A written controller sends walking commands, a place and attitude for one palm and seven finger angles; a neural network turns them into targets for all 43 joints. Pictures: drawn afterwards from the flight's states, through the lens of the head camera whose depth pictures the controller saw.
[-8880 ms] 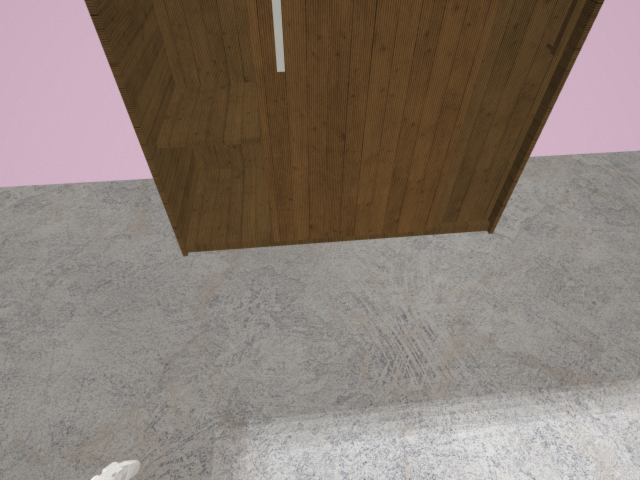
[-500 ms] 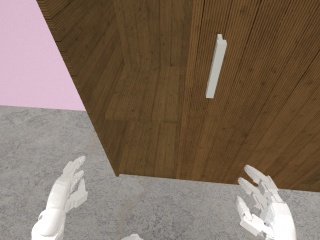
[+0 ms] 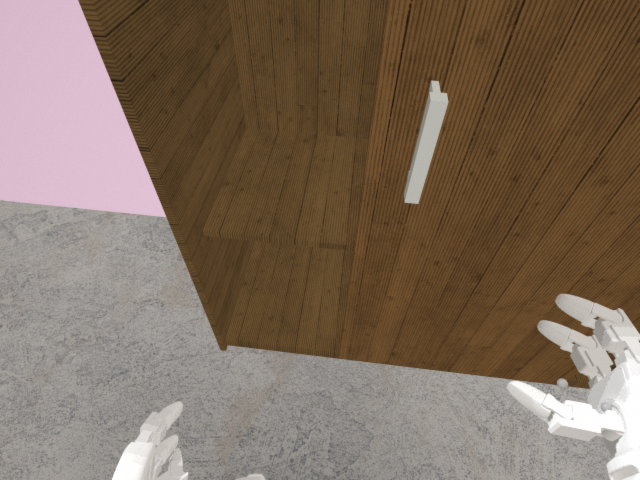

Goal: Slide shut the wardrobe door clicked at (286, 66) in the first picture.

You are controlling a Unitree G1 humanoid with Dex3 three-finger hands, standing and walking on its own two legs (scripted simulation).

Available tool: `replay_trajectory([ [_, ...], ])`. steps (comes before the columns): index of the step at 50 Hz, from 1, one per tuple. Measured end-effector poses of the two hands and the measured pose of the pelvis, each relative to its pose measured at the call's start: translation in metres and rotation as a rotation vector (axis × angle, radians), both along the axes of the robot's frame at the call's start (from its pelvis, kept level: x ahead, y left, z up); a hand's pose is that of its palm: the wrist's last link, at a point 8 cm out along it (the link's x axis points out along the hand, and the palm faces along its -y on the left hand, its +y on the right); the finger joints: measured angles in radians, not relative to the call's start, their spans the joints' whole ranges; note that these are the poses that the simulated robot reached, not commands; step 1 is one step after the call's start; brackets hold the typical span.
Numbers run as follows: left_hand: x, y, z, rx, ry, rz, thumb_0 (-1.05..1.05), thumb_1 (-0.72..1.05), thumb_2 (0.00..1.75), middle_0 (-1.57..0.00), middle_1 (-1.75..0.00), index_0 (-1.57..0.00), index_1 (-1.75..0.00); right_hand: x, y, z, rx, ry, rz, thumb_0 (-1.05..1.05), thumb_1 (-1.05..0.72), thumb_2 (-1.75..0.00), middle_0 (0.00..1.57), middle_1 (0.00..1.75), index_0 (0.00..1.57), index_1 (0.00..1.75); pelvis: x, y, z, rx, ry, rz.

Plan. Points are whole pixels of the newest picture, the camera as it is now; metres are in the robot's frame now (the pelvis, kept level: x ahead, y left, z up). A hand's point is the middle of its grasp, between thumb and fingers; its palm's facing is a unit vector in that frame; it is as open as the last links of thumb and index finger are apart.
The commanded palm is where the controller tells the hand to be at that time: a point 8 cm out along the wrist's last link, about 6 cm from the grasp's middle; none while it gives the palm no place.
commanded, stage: raise the hand with hooked fingers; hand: right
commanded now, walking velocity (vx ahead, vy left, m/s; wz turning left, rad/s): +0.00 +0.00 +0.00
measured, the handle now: (422, 145) +0.54 -0.11 +0.14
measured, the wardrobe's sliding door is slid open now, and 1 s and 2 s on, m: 0.37 0.37 0.37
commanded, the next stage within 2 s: move the hooked fingers beside the handle in 1.18 s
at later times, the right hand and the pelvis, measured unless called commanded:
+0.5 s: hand (628, 323) +0.27 -0.28 +0.14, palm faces +0.10 +0.99 -0.08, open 13.8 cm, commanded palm +0.23 -0.32 +0.15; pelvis +0.01 -0.01 +0.02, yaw -1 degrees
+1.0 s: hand (627, 285) +0.30 -0.27 +0.17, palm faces +0.13 +0.99 -0.05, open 13.9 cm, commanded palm +0.26 -0.32 +0.17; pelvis +0.02 +0.00 +0.03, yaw +0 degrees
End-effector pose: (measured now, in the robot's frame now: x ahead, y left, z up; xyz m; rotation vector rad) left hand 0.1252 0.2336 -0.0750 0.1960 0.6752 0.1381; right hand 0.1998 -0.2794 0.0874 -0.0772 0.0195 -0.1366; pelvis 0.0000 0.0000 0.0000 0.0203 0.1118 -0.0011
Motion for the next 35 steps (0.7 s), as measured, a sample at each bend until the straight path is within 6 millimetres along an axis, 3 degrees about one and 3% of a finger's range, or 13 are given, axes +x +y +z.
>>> replay_trajectory([
  [4,0.006,0.009,0.006,0.053,-0.008,-0.04,0.02,0.9,0.89,-0.21,-0.3,-0.2,-0.3,-0.005,-0.009,0.009,-0.033,-0.055,-0.001,0.0,0.06,-0.49,0.27,0.92,0.27,0.93,-0.002,-0.004,0.001,0.007,-0.011,-0.014],
  [9,0.024,0.009,0.02,0.081,-0.073,-0.051,0.02,0.9,0.89,-0.21,-0.3,-0.2,-0.3,0.006,-0.01,0.007,-0.011,-0.026,0.079,0.0,0.18,-0.43,0.27,1.0,0.28,1.0,-0.002,-0.008,0.005,0.01,-0.029,-0.019],
  [15,0.047,-0.007,0.04,0.059,-0.168,-0.077,0.02,0.9,0.89,-0.21,-0.3,-0.2,-0.3,0.022,-0.027,0.033,-0.015,-0.079,0.049,0.0,0.32,-0.37,0.29,1.09,0.29,1.09,0.005,-0.009,0.014,0.01,-0.063,-0.018],
  [21,0.063,-0.026,0.045,0.014,-0.194,-0.125,0.02,0.9,0.89,-0.21,-0.3,-0.2,-0.3,0.034,-0.044,0.058,-0.016,-0.098,0.022,-0.01,0.43,-0.33,0.29,1.16,0.3,1.16,0.01,-0.01,0.02,0.009,-0.083,-0.019],
  [28,0.065,-0.032,0.041,-0.002,-0.157,-0.134,0.02,0.9,0.89,-0.21,-0.3,-0.2,-0.3,0.045,-0.052,0.064,0.0,-0.039,0.031,-0.01,0.48,-0.31,0.3,1.19,0.3,1.19,0.014,-0.01,0.026,0.004,-0.091,-0.016],
  [35,0.058,-0.022,0.04,0.016,-0.115,-0.115,0.02,0.9,0.89,-0.21,-0.3,-0.2,-0.3,0.058,-0.063,0.091,-0.014,-0.116,-0.004,-0.01,0.49,-0.3,0.3,1.2,0.3,1.2,0.018,-0.007,0.03,0.003,-0.106,-0.018],
])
